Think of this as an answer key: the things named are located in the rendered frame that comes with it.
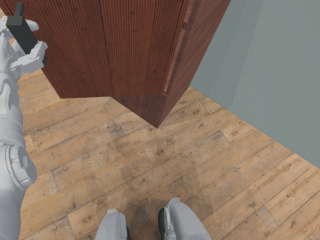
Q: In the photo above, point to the robot right thigh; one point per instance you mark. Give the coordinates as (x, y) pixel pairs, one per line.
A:
(186, 225)

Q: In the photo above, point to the left robot forearm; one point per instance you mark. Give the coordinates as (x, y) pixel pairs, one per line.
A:
(11, 118)

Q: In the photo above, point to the robot left hand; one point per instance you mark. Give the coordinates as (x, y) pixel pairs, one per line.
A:
(9, 53)

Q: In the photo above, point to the left robot upper arm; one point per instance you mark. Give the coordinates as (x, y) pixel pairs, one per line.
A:
(17, 173)

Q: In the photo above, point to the handle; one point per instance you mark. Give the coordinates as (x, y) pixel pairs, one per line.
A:
(21, 31)

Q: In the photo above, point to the cupboard door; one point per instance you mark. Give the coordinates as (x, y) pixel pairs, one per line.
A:
(105, 48)

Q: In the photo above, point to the robot thigh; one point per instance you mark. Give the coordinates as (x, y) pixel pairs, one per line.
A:
(112, 227)
(186, 225)

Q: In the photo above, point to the robot left thigh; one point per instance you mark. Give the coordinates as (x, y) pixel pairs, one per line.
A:
(112, 227)

